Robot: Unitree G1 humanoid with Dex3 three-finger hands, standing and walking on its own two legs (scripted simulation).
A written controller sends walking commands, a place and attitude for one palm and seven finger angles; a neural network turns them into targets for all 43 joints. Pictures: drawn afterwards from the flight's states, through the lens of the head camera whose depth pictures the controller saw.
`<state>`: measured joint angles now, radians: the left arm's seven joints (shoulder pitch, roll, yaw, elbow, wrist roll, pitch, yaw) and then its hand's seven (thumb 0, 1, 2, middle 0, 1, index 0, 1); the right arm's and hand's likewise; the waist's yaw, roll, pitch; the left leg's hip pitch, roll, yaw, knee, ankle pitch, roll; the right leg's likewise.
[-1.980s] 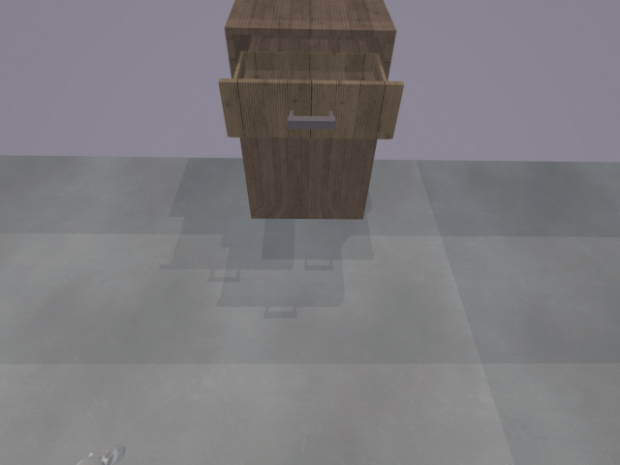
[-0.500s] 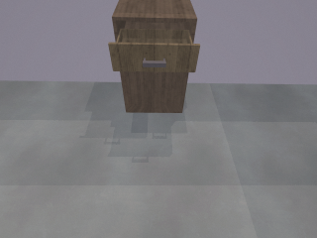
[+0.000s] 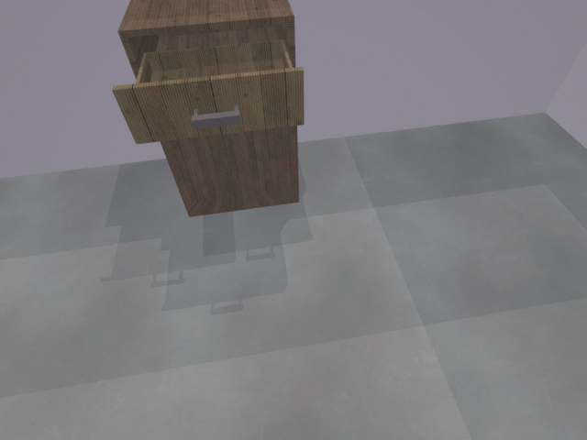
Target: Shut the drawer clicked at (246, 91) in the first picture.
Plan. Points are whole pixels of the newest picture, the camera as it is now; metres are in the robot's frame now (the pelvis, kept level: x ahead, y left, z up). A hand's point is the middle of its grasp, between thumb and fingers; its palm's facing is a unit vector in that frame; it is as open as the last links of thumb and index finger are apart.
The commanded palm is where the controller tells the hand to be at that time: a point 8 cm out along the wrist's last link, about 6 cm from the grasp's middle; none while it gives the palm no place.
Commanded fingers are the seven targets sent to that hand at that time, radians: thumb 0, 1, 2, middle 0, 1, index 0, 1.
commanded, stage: walk to a spot facing it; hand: left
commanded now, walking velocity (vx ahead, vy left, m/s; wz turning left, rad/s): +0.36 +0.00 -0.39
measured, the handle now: (216, 115) +0.84 +0.28 -0.04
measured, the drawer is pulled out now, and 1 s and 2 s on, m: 0.30 0.30 0.30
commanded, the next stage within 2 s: turn to face it in 0.86 s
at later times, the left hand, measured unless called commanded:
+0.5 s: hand (170, 412) +0.19 +0.24 -0.18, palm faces -0.10 -0.98 -0.17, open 7.4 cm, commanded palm none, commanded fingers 0.00 0.90 0.90 -0.20 -0.30 -0.20 -0.30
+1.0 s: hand (272, 240) +0.53 +0.10 -0.15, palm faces -0.52 -0.83 -0.22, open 7.4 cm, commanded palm none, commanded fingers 0.00 0.90 0.90 -0.20 -0.30 -0.20 -0.30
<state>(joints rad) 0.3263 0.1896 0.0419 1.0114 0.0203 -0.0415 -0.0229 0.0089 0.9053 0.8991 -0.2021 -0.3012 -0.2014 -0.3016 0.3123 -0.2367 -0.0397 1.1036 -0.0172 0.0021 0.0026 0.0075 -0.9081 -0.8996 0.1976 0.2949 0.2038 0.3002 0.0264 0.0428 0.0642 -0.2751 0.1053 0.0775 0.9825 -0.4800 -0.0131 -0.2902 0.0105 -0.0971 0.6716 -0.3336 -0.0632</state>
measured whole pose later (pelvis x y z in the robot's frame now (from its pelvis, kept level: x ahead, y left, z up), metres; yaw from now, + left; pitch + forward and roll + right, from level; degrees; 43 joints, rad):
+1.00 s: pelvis +0.32 +0.02 -0.01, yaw -30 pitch -2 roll +0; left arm 0.09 0.19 0.06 0.88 0.02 0.00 -0.02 0.01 0.91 0.90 -0.20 -0.30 -0.20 -0.30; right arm 0.34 -0.19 -0.05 1.00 -0.01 0.02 -0.01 0.01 -0.91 -0.90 0.20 0.29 0.20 0.30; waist -0.05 0.02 0.13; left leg -0.27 0.17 0.26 0.99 -0.55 -0.03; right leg -0.41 -0.02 -0.12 0.70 -0.26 -0.08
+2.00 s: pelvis +0.32 -0.01 +0.02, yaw -1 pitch -1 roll +1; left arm 0.17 0.18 0.04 0.89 0.02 0.03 0.03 0.01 0.91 0.90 -0.20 -0.30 -0.20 -0.30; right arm 0.22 -0.27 -0.10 0.94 -0.02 0.07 0.00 0.01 -0.91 -0.90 0.20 0.29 0.20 0.30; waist -0.03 0.06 0.04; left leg -0.47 -0.10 -0.12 0.90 -0.41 -0.02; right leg -0.23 -0.01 -0.03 0.53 -0.30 -0.02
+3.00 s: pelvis +0.40 -0.02 +0.01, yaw +10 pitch -2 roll +0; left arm 0.14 0.17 0.05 1.01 0.02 -0.06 -0.01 0.01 0.91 0.90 -0.20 -0.30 -0.20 -0.30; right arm 0.45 -0.16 -0.04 1.16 -0.02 0.00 -0.01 0.01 -0.91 -0.90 0.20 0.29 0.20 0.30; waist -0.05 0.03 0.08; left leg -0.19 0.06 0.02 0.86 -0.49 0.01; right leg -0.30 -0.04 -0.13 0.58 -0.25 -0.04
